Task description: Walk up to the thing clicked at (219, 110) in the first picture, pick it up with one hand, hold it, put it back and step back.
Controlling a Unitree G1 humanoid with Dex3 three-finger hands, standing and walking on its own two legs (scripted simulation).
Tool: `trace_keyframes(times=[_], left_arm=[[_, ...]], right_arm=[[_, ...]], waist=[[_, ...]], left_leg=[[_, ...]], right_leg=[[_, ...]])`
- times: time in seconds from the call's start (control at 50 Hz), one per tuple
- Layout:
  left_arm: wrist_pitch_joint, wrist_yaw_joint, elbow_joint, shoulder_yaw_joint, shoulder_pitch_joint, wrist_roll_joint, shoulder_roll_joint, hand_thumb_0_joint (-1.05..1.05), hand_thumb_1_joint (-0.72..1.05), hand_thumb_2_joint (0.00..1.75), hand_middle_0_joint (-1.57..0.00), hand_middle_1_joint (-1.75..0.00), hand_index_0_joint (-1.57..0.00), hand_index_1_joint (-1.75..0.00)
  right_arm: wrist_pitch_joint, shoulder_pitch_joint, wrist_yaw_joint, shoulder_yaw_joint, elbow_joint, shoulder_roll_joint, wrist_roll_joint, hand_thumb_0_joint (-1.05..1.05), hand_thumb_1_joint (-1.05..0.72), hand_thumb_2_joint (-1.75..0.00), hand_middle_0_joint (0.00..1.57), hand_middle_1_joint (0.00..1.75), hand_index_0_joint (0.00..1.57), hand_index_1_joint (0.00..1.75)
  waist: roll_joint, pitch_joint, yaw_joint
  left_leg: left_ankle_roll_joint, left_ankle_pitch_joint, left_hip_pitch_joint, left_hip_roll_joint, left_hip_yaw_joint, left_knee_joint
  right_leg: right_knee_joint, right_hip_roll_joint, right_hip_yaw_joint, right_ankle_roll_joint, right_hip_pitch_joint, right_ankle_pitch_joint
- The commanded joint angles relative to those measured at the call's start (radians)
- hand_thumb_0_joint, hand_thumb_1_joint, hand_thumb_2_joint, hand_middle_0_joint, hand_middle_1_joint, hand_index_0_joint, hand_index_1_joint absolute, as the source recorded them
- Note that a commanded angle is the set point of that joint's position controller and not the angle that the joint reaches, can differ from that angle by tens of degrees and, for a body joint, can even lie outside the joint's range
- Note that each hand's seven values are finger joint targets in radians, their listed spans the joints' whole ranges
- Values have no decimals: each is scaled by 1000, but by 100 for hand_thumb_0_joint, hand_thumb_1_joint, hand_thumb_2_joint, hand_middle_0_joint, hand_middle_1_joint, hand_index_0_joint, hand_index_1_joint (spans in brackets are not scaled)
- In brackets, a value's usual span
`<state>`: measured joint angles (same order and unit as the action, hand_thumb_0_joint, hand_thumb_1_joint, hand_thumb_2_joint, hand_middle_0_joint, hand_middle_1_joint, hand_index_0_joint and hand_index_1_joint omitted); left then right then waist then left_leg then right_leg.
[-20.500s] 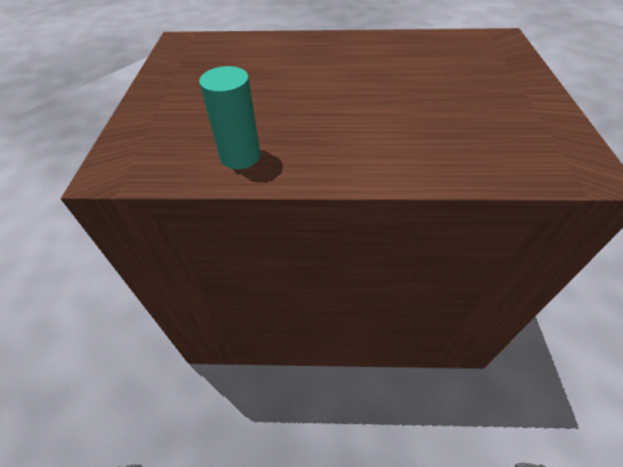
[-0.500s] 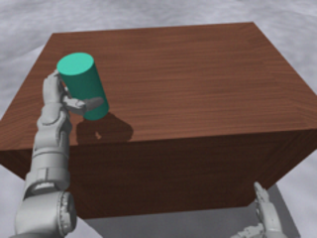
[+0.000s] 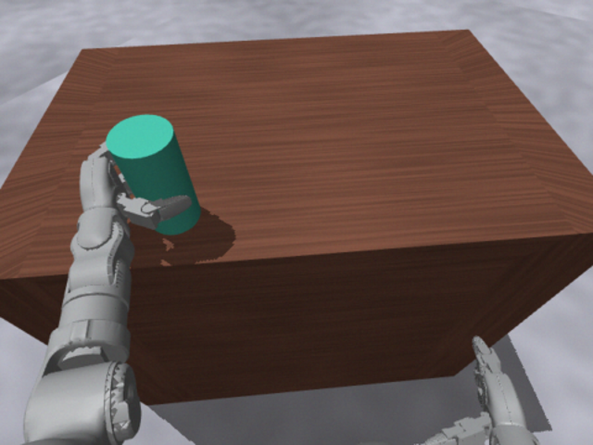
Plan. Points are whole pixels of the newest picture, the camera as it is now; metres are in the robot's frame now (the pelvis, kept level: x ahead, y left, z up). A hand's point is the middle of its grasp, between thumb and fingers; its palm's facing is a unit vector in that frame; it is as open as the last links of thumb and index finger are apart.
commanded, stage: loosen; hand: left
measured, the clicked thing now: (160, 180) +0.43 +0.17 +0.13
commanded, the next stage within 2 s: lower in 0.12 s
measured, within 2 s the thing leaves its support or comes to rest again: rests again in 0.32 s
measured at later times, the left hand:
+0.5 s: hand (151, 182) +0.44 +0.19 +0.12, palm faces +0.19 -0.98 +0.02, open 10.7 cm
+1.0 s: hand (150, 181) +0.44 +0.19 +0.12, palm faces +0.19 -0.98 +0.03, open 10.9 cm
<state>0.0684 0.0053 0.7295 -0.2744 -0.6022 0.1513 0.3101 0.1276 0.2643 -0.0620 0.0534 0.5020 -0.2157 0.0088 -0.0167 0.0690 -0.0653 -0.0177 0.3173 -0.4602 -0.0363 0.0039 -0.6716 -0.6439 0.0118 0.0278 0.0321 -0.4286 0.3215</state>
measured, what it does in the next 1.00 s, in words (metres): stands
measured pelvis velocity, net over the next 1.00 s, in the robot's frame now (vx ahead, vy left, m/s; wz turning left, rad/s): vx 0.00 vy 0.00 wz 0.00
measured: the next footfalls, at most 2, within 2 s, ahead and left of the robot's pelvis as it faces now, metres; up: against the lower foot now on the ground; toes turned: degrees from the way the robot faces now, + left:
none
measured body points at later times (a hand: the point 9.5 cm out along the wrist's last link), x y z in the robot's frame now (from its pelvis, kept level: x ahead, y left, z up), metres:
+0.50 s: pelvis +0.00 +0.00 -0.01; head +0.03 +0.01 +0.44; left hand +0.42 +0.24 +0.12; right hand +0.15 -0.26 -0.06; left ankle +0.01 +0.13 -0.72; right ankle +0.00 -0.14 -0.72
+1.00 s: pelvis +0.00 +0.00 -0.01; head +0.03 +0.00 +0.44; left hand +0.42 +0.25 +0.12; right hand +0.15 -0.27 -0.07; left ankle +0.01 +0.13 -0.72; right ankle +0.00 -0.14 -0.72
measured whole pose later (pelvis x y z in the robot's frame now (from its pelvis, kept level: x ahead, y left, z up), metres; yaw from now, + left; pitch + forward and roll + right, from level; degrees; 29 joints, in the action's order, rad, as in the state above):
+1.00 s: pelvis +0.00 +0.00 -0.01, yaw +0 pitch +8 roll -1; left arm 0.13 0.01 0.78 -0.29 -0.65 0.16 0.32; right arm 0.07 0.31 -0.06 0.07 0.38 -0.23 0.01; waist -0.01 0.09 -0.07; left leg -0.02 0.35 -0.55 -0.03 0.00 -0.76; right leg -0.74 0.01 0.03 0.03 -0.52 0.36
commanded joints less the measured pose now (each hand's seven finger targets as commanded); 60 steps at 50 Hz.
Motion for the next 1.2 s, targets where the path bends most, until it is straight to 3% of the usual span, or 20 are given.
trace_keyframes(times=[0.0, 0.12, 0.14, 0.2, 0.28, 0.32, 0.38, 0.4, 0.44, 0.48, 0.52, 0.58, 0.64, 0.68, 0.72, 0.76, 0.82, 0.94, 1.1, 1.18], left_arm=[[126, -6, -346, -48, -580, 24, 247, 0, -18, 99, -120, -122, -124, -120], [121, -12, -280, -38, -550, 18, 233, 0, -39, 64, -103, -98, -107, -95], [126, -12, -313, -42, -567, 17, 246, 0, -44, 67, -95, -92, -99, -92], [115, -9, -224, -38, -500, 11, 222, 0, -20, 87, -113, -111, -114, -110], [124, -6, -290, -52, -545, 19, 256, 0, -30, 70, -94, -90, -98, -91], [115, -3, -219, -38, -488, 18, 219, 0, -14, 85, -109, -106, -108, -106], [136, -8, -317, -57, -575, 18, 263, 0, -24, 65, -100, -94, -103, -92], [132, -8, -287, -51, -561, 19, 251, 0, -28, 69, -92, -89, -95, -89], [121, -6, -219, -31, -503, 14, 211, 0, -12, 84, -107, -103, -107, -104], [134, -7, -276, -29, -555, 12, 225, 0, -24, 74, -96, -91, -99, -92], [125, -10, -221, -39, -514, 9, 228, 0, -8, 87, -109, -105, -108, -106], [134, -8, -274, -46, -548, 14, 238, 0, -20, 66, -100, -93, -103, -91], [123, -5, -197, -33, -505, 12, 212, 0, -11, 81, -105, -100, -105, -100], [133, -3, -265, -23, -549, 15, 210, 0, -24, 70, -94, -87, -97, -88], [128, -8, -191, -34, -502, 9, 215, 0, -8, 83, -106, -100, -106, -100], [137, -1, -219, -29, -528, 11, 214, 0, -20, 71, -95, -88, -98, -88], [134, 2, -175, -35, -510, 9, 217, 0, -12, 76, -104, -96, -107, -94], [141, 12, -185, -25, -528, 16, 210, 0, -35, 49, -70, -63, -70, -64], [135, 10, -181, -60, -512, 10, 257, 0, -47, 29, -49, -39, -49, -40], [130, 12, -125, -39, -488, 10, 217, 0, -53, 22, -39, -29, -38, -31]], right_arm=[[43, -78, -10, 46, -193, -113, 7, 0, 52, -5, 5, 5, 5, 5], [29, -51, -16, 57, -193, -128, 6, 0, 52, -4, 5, 5, 5, 5], [31, -64, -16, 46, -211, -120, 6, 0, 51, -5, 5, 5, 5, 5], [23, -47, -16, 53, -236, -128, 7, 0, 52, -5, 5, 5, 5, 5], [13, -4, -16, 65, -231, -137, 8, 0, 51, -5, 5, 5, 5, 5], [11, -17, -15, 77, -242, -146, 8, 0, 52, -5, 5, 5, 5, 5], [6, -23, -11, 66, -241, -128, 8, 0, 52, -5, 5, 5, 5, 5], [6, -30, -12, 67, -248, -131, 7, 0, 51, -5, 5, 5, 5, 5], [7, -34, -11, 91, -273, -162, 6, 0, 52, -5, 5, 5, 5, 5], [3, -28, -8, 63, -265, -129, 6, 0, 51, -6, 5, 5, 5, 5], [-1, -11, -10, 96, -279, -165, 7, 0, 53, -5, 5, 5, 5, 5], [-4, -5, -8, 71, -279, -133, 7, 0, 52, -5, 5, 5, 5, 5], [-6, -6, -8, 94, -269, -157, 7, 0, 52, -5, 5, 5, 5, 5], [-1, -21, -6, 82, -303, -147, 7, 0, 51, -5, 5, 5, 5, 5], [-4, 11, -7, 86, -263, -146, 7, 0, 53, -5, 5, 5, 5, 5], [-5, -8, -8, 75, -306, -143, 5, 0, 52, -5, 5, 5, 5, 5], [-9, -9, -8, 78, -285, -143, 6, 0, 53, -5, 5, 5, 5, 5], [-8, 9, -6, 79, -277, -147, 7, 0, 52, -5, 5, 5, 5, 5], [-13, -3, -4, 83, -293, -144, 11, 0, 53, -5, 5, 5, 5, 5], [-13, -7, -1, 82, -293, -142, 10, 0, 53, -5, 5, 5, 5, 5]], waist=[[-59, 403, 3], [-43, 370, 1], [-42, 379, 5], [13, 365, -7], [-38, 418, -1], [-12, 372, -7], [-56, 418, 4], [-61, 388, 5], [-7, 367, -12], [-61, 381, 6], [-15, 360, -12], [-21, 376, 2], [-20, 332, -10], [-44, 389, -2], [-29, 327, -8], [-4, 382, -12], [12, 348, -10], [-29, 345, -13], [-19, 353, -3], [-6, 327, 0]], left_leg=[[27, -281, 224, 23, -21, 45], [25, -232, 198, 20, -16, 45], [26, -215, 190, 23, -18, 46], [32, -235, 170, 24, -21, 36], [29, -293, 214, 22, -19, 18], [32, -293, 185, 23, -22, 13], [28, -307, 200, 20, -18, 6], [27, -293, 192, 23, -22, 5], [27, -273, 176, 15, -14, 12], [22, -266, 181, 17, -15, 11], [25, -250, 177, 14, -13, 12], [26, -235, 164, 19, -14, 10], [26, -198, 144, 19, -17, 16], [23, -205, 171, 17, -16, 12], [23, -198, 155, 14, -12, 15], [30, -245, 163, 18, -14, -3], [33, -219, 130, 22, -19, -2], [29, -203, 135, 22, -20, 1], [32, -180, 123, 27, -26, 4], [29, -198, 105, 21, -20, 4]], right_leg=[[52, -14, -47, -27, 90, -299], [47, -20, -50, -30, 62, -250], [45, -18, -49, -28, 75, -241], [40, -18, -45, -24, 74, -268], [23, -21, -49, -27, 66, -305], [23, -19, -46, -24, 60, -314], [9, -20, -48, -29, 55, -311], [11, -19, -48, -28, 49, -299], [8, -26, -51, -30, 34, -282], [3, -25, -52, -35, 32, -267], [6, -28, -54, -33, 18, -254], [5, -26, -52, -31, 36, -248], [4, -27, -48, -34, 3, -219], [4, -27, -48, -36, 15, -219], [-2, -30, -54, -36, -16, -209], [-3, -26, -49, -30, 13, -260], [-3, -23, -46, -28, 7, -244], [-7, -24, -45, -32, -9, -229], [2, -21, -41, -30, 3, -211], [-6, -28, -47, -33, 0, -218]])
